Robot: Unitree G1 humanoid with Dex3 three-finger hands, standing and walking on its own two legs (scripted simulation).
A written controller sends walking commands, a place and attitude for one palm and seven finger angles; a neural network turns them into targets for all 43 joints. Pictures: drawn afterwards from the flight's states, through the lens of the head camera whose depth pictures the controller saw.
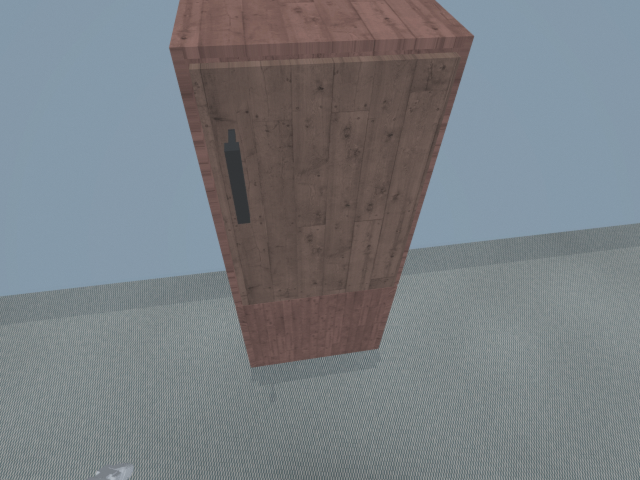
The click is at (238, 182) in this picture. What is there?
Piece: cupboard door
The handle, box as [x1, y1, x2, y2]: [224, 129, 249, 223]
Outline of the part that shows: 228,129 228,142 224,143 224,152 238,223 249,222 249,213 238,142 235,141 234,129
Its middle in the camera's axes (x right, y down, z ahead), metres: -0.14 -0.10 +0.63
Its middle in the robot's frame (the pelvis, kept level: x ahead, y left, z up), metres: +0.54 +0.17 +0.07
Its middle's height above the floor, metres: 0.84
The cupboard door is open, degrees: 0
